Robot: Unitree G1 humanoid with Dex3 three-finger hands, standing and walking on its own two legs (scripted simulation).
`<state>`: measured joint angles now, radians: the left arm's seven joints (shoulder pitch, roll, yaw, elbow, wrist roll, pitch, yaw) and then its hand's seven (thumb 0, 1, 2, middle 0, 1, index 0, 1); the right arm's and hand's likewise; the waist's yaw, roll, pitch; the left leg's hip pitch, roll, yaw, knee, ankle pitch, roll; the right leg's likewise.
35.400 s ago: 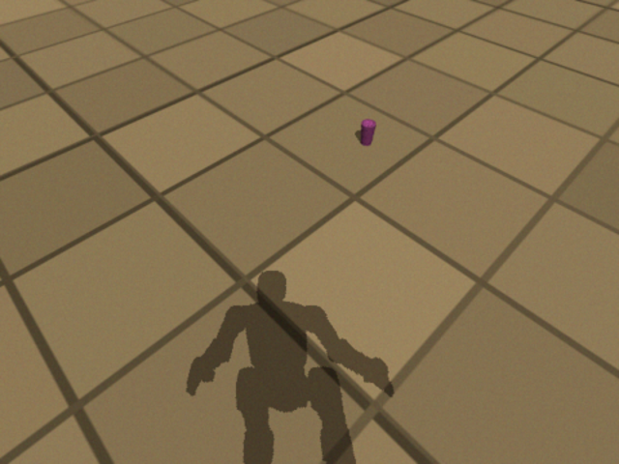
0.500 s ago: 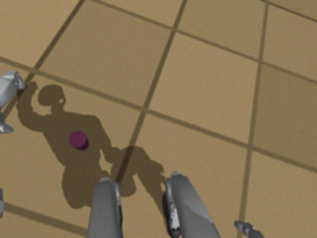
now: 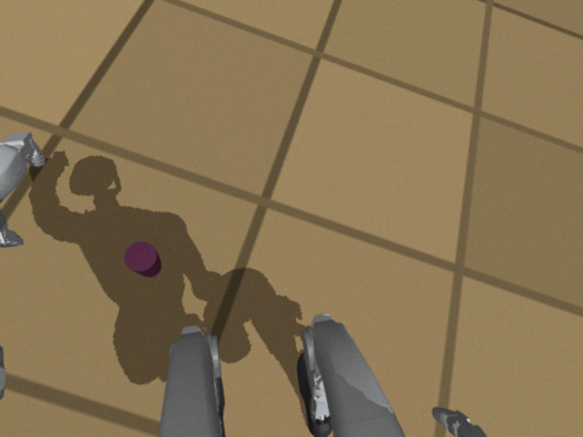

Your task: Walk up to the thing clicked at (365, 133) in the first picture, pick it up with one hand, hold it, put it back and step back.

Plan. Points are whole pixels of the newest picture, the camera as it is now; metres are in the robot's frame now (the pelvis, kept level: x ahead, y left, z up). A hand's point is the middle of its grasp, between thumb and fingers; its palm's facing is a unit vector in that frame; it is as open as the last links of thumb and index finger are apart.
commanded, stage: go down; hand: left
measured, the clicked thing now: (146, 261) +0.47 +0.26 -0.54
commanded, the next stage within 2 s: none
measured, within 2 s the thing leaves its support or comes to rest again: neither
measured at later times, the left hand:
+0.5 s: hand (0, 206) +0.43 +0.35 -0.07, palm faces -0.42 -0.04 -0.91, open 13.1 cm
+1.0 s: hand (6, 201) +0.44 +0.34 -0.07, palm faces -0.41 -0.05 -0.91, open 13.1 cm
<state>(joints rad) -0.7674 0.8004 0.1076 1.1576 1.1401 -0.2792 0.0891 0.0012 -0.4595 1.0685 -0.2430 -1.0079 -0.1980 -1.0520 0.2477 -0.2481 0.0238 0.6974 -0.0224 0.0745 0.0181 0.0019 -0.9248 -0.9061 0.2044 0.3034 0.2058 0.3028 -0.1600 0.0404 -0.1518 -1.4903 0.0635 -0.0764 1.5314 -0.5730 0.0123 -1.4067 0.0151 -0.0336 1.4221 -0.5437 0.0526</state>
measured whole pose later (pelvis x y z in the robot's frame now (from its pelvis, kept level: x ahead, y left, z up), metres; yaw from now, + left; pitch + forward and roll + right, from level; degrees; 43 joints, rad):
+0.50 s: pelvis +0.00 +0.00 +0.00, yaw +0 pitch +30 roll -7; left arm -0.76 0.80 0.10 1.15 1.15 -0.28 0.11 0.00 -0.46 1.05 -0.25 -1.00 -0.20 -1.04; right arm 0.25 -0.25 0.02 0.70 -0.02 0.07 0.01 0.00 -0.92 -0.91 0.20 0.30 0.21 0.30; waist -0.16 0.04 -0.16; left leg -1.49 0.06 -0.08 1.53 -0.57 0.01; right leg -1.40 0.01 -0.04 1.42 -0.54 0.05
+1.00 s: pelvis +0.00 +0.00 +0.00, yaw +0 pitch +30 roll -7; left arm -0.75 0.79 0.12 1.13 1.14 -0.27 0.10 0.00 -0.45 1.02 -0.25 -0.98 -0.21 -1.02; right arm 0.25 -0.25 0.02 0.70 -0.02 0.07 0.02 0.00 -0.92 -0.91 0.20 0.30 0.21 0.30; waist -0.15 0.04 -0.15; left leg -1.48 0.06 -0.08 1.53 -0.58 0.01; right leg -1.40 0.02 -0.03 1.42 -0.55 0.05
